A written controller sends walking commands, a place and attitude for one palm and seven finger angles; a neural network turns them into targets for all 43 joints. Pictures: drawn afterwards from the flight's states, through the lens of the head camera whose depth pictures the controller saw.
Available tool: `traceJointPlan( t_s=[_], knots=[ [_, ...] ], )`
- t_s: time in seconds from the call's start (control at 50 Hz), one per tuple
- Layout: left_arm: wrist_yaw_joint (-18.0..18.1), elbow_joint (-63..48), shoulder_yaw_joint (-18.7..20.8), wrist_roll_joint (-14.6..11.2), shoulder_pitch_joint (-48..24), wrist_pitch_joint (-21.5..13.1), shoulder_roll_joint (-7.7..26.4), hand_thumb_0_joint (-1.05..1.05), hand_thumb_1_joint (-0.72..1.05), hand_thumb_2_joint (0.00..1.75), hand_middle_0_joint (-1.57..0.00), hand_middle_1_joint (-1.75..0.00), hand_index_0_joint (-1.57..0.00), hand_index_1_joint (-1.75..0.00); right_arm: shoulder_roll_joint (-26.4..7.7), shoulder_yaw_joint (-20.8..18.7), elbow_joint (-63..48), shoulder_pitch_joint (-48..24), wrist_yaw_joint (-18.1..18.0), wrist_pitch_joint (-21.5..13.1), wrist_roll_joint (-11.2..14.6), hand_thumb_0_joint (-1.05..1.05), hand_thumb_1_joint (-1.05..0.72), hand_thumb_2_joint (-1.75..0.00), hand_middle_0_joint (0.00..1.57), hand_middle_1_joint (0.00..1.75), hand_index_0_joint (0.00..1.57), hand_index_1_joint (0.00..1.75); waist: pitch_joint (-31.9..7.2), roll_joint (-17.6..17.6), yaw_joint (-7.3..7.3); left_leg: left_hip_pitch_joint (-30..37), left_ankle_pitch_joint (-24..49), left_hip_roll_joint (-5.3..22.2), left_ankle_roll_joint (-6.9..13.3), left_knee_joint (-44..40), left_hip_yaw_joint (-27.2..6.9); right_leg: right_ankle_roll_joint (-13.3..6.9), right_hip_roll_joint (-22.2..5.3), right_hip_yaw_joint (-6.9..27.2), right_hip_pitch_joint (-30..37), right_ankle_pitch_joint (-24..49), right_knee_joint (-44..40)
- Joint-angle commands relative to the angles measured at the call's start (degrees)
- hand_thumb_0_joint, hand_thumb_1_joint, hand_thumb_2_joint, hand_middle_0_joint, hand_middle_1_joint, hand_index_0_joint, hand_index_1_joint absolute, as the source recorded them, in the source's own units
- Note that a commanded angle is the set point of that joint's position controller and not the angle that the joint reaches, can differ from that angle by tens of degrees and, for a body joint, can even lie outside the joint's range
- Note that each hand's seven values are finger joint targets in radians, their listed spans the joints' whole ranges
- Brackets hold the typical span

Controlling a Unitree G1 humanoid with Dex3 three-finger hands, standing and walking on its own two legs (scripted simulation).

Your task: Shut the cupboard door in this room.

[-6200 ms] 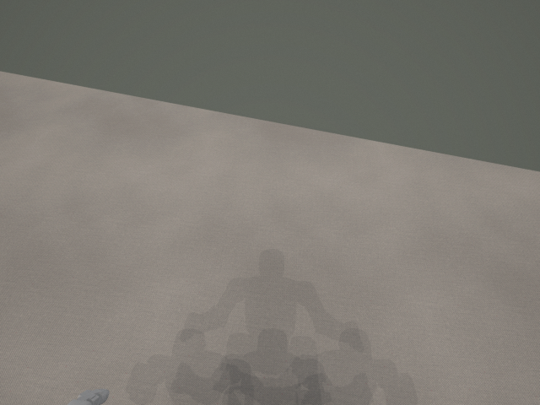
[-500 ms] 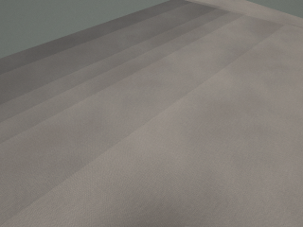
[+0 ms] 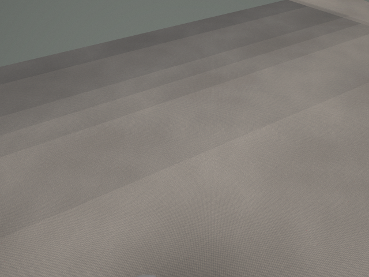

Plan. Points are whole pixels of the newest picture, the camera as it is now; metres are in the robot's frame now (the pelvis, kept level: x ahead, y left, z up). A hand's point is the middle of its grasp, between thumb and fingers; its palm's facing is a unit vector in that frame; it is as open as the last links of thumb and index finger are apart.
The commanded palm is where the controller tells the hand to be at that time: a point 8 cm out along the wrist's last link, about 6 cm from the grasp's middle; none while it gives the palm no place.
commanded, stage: turn or walk to find it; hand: left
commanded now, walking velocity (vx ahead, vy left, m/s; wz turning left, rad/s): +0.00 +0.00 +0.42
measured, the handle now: out of the picture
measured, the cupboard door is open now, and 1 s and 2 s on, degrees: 86 86 86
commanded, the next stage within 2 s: none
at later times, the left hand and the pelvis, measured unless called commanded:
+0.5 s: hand out of the picture +0.03 +0.22 -0.15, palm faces +0.22 -0.94 -0.28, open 7.4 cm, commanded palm none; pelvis -0.03 +0.00 -0.01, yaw +12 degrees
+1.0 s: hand out of the picture -0.14 +0.24 -0.19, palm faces +0.46 -0.86 -0.24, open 7.4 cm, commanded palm none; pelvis -0.07 +0.03 -0.01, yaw +25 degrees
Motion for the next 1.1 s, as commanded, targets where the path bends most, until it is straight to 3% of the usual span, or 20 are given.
traceJointPlan(
  t_s=[0.0,0.02,0.06,0.1,0.18,0.32,0.42,0.44,0.46,0.48,0.52,0.58,0.74,0.84,0.86,0.88,0.9,0.94,0.98,1.08],
  knots=[
    [0.8,-2.0,3.3,-0.5,1.4,-0.6,13.1,0.0,0.9,0.9,-0.2,-0.3,-0.2,-0.3,-2.5,0.3,-4.5,0.3,-0.2,-3.0,0.2,0.0,-0.9,-0.9,0.2,0.3,0.2,0.3,-7.0,-10.1,-0.32,5.0,7.7,-0.9,1.2,-16.7,3.5,-3.7,-11.9,8.0,5.6,20.5,-2.4],
    [0.7,-2.2,3.1,-1.1,1.2,-0.2,12.2,0.0,0.9,0.9,-0.2,-0.3,-0.2,-0.3,-4.2,-0.1,-4.0,2.2,-0.1,-3.4,0.1,0.0,-0.9,-0.9,0.2,0.3,0.2,0.3,-7.7,-5.9,-1.74,11.9,14.5,0.6,2.1,-23.5,1.9,-0.9,-10.4,5.8,0.4,15.0,2.6],
    [0.2,-6.0,1.6,-1.2,-0.9,0.6,6.6,0.0,0.9,0.9,-0.2,-0.3,-0.2,-0.3,-13.7,-2.1,-4.6,5.0,-0.5,-3.6,-0.5,0.0,-0.9,-0.9,0.2,0.3,0.2,0.3,-5.9,17.0,-3.69,16.0,32.0,21.3,13.2,-30.7,-23.2,5.0,0.5,4.4,-19.0,-20.9,23.2],
    [0.4,-6.0,1.9,-0.8,-5.9,1.4,7.2,0.0,0.9,0.9,-0.2,-0.3,-0.2,-0.3,-12.0,-1.7,-3.9,3.6,-1.4,-3.8,-0.7,0.0,-0.9,-0.9,0.2,0.3,0.2,0.3,-3.5,13.9,-4.1,9.4,23.6,18.3,14.5,-31.2,-21.5,4.5,0.4,11.1,-19.5,-17.1,32.2],
    [-0.5,-3.1,1.9,-1.0,-1.5,0.9,7.5,0.0,0.9,0.9,-0.2,-0.3,-0.2,-0.3,-8.9,-0.4,-5.9,-2.6,-1.8,-4.4,-0.4,0.0,-0.9,-0.9,0.2,0.3,0.2,0.3,-4.2,7.9,-0.88,10.4,31.3,11.7,12.5,-28.9,-13.5,5.1,1.5,11.7,-16.3,-8.9,30.8],
    [0.1,-5.3,1.4,-1.4,-4.3,0.7,6.2,0.0,0.9,0.9,-0.2,-0.3,-0.2,-0.3,-9.1,-1.3,-5.7,0.1,-1.5,-3.8,-0.7,0.0,-0.9,-0.9,0.2,0.3,0.2,0.3,-5.6,7.7,-2.75,12.3,33.7,11.5,13.9,-27.0,-18.2,5.3,4.0,11.9,-12.0,-11.3,18.1],
    [0.6,-4.2,1.6,-1.5,2.9,-0.6,7.0,0.0,0.9,0.9,-0.2,-0.3,-0.2,-0.3,-8.3,-1.7,-7.0,-2.7,-1.0,-3.3,-0.3,0.0,-0.9,-0.9,0.2,0.3,0.2,0.3,-7.6,6.2,0.88,4.1,29.6,6.9,9.9,-20.6,-17.9,4.5,5.3,10.3,4.3,2.2,-5.3],
    [0.9,-4.0,2.1,-1.1,3.8,-1.2,9.7,0.0,0.9,0.9,-0.2,-0.3,-0.2,-0.3,-6.0,-1.4,-7.3,-1.7,-0.8,-3.4,0.2,0.0,-0.9,-0.9,0.2,0.3,0.2,0.3,-8.4,-0.5,1.1,-2.9,21.4,3.0,6.7,-15.2,-14.6,2.8,-0.5,16.0,11.6,4.5,-11.0],
    [1.3,-4.3,3.0,-0.3,4.1,-1.5,14.5,0.0,0.9,0.9,-0.2,-0.3,-0.2,-0.3,-2.3,-0.7,-8.8,-1.4,-0.4,-3.4,0.3,0.0,-0.9,-0.9,0.2,0.3,0.2,0.3,-6.6,-14.9,1.38,-13.4,2.0,-5.1,2.8,-4.2,-5.6,-2.7,-14.4,29.6,14.8,7.5,-14.0],
    [1.3,-5.1,3.5,-0.7,3.5,-1.5,15.2,0.0,0.9,0.9,-0.2,-0.3,-0.2,-0.3,-4.9,-1.5,-9.1,-3.0,-0.5,-2.4,-0.4,0.0,-0.9,-0.9,0.2,0.3,0.2,0.3,-5.3,-18.5,2.5,-12.2,-6.6,-4.2,2.3,7.8,-6.1,-7.2,-19.9,32.2,6.0,6.1,-16.5],
    [1.2,-6.6,2.7,-0.8,-2.3,-1.1,12.0,0.0,0.9,0.9,-0.2,-0.3,-0.2,-0.3,-5.0,-2.0,-7.2,-3.3,0.0,-1.4,-0.6,0.0,-0.9,-0.9,0.2,0.3,0.2,0.3,0.5,-8.9,-0.16,-12.3,-0.8,-2.3,2.5,20.5,-7.6,-6.9,-14.5,26.2,-2.5,-1.8,-17.4],
    [1.2,-7.3,1.9,-0.7,-5.9,-1.6,9.5,0.0,0.9,0.9,-0.2,-0.3,-0.2,-0.3,-3.8,-1.7,-4.9,1.2,0.6,-1.2,-0.6,0.0,-0.9,-0.9,0.2,0.3,0.2,0.3,-0.6,-8.4,-2.38,-11.1,5.5,-0.8,0.9,22.7,-4.7,-4.5,-10.0,15.7,-1.6,2.7,-15.2],
    [1.0,-3.6,2.8,-0.1,2.5,-1.3,13.0,0.0,0.9,0.9,-0.2,-0.3,-0.2,-0.3,-2.3,-0.2,-5.9,-4.7,0.4,-1.9,0.0,0.0,-0.9,-0.9,0.2,0.3,0.2,0.3,-4.2,-10.7,2.41,-6.4,-1.3,-0.5,0.0,2.1,0.5,-7.0,-12.6,12.9,8.3,18.6,-10.0],
    [0.8,-2.7,3.2,-0.6,1.2,-0.6,13.5,0.0,0.9,0.9,-0.2,-0.3,-0.2,-0.3,-2.8,0.2,-4.9,-0.1,-0.1,-3.0,0.2,0.0,-0.9,-0.9,0.2,0.3,0.2,0.3,-7.1,-10.9,-0.21,5.3,7.7,-1.3,1.3,-16.9,3.3,-3.3,-11.6,8.7,5.5,21.0,-2.2],
    [0.7,-2.9,3.1,-1.1,0.5,-0.2,12.4,0.0,0.9,0.9,-0.2,-0.3,-0.2,-0.3,-4.5,-0.2,-4.2,2.4,0.0,-3.6,0.1,0.0,-0.9,-0.9,0.2,0.3,0.2,0.3,-8.1,-5.8,-1.99,11.8,14.5,0.6,2.2,-24.1,1.2,-0.6,-10.0,6.2,0.7,15.5,3.4],
    [0.4,-4.3,2.7,-1.5,1.3,0.3,9.2,0.0,0.9,0.9,-0.2,-0.3,-0.2,-0.3,-9.6,-1.3,-4.6,3.4,-0.1,-4.1,-0.3,0.0,-0.9,-0.9,0.2,0.3,0.2,0.3,-8.8,9.4,-2.37,18.7,23.4,12.2,6.4,-28.7,-14.5,3.3,-3.3,3.4,-11.7,-1.6,14.6],
    [0.2,-6.6,1.5,-1.1,-1.9,0.6,6.6,0.0,0.9,0.9,-0.2,-0.3,-0.2,-0.3,-13.7,-2.2,-4.5,5.5,-0.4,-3.7,-0.4,0.0,-0.9,-0.9,0.2,0.3,0.2,0.3,-6.4,17.4,-4.01,16.3,35.5,20.9,12.4,-30.1,-22.9,5.1,0.7,5.4,-18.7,-20.7,23.6],
    [0.5,-5.9,2.0,-1.0,-6.6,1.6,7.6,0.0,0.9,0.9,-0.2,-0.3,-0.2,-0.3,-11.3,-1.6,-3.8,3.7,-1.6,-3.8,-0.7,0.0,-0.9,-0.9,0.2,0.3,0.2,0.3,-3.3,14.5,-4.05,9.5,28.0,17.2,13.2,-30.9,-21.3,4.5,0.7,12.2,-18.9,-16.1,32.5],
    [-0.3,-3.7,2.2,-0.9,-3.5,1.2,7.8,0.0,0.9,0.9,-0.2,-0.3,-0.2,-0.3,-8.5,-0.5,-5.2,-1.5,-1.8,-4.2,-0.5,0.0,-0.9,-0.9,0.2,0.3,0.2,0.3,-3.0,9.1,-1.21,9.7,29.1,13.0,12.0,-29.9,-15.5,4.8,0.8,12.4,-18.6,-8.9,34.2],
    [-0.1,-3.2,1.8,-1.2,-3.5,0.9,7.6,0.0,0.9,0.9,-0.2,-0.3,-0.2,-0.3,-8.0,-0.6,-4.8,1.3,-1.9,-4.6,-0.2,0.0,-0.9,-0.9,0.2,0.3,0.2,0.3,-5.6,6.3,-2.0,15.1,39.0,11.1,12.7,-28.1,-14.8,6.0,2.1,12.6,-17.3,-7.6,30.1]
  ],
)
